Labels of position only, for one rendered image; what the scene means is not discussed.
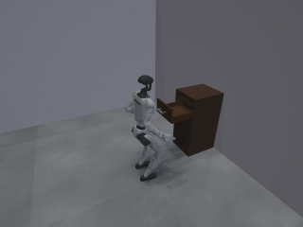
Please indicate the right robot foot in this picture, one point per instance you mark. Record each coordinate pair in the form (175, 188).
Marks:
(151, 176)

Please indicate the robot right upper arm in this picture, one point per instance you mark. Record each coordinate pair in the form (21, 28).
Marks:
(149, 106)

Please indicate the handle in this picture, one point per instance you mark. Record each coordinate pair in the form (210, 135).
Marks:
(159, 110)

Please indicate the robot left upper arm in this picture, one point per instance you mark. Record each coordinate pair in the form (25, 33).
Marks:
(130, 103)

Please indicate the right robot shin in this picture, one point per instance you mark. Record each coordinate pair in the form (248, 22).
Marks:
(154, 163)

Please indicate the cabinet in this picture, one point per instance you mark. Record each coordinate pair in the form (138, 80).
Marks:
(198, 133)

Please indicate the robot right hand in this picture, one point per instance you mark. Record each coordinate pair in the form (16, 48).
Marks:
(167, 139)

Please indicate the drawer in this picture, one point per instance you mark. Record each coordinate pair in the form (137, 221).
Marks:
(175, 112)

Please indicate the right robot forearm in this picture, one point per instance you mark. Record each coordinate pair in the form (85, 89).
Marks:
(154, 130)

